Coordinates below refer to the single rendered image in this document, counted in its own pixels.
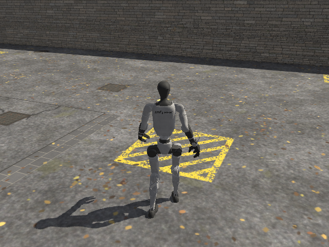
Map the right robot thigh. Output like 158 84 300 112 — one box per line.
171 143 182 175

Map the left robot forearm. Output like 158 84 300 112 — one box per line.
138 123 145 137

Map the right robot hand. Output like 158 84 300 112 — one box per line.
189 144 200 158

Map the robot left upper arm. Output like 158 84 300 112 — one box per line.
140 103 153 130

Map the left robot hand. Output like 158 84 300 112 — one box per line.
138 134 150 142

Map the robot right upper arm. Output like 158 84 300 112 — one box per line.
175 103 189 133

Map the robot head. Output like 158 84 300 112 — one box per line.
155 81 172 106

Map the right robot forearm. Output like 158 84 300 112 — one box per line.
185 124 198 147

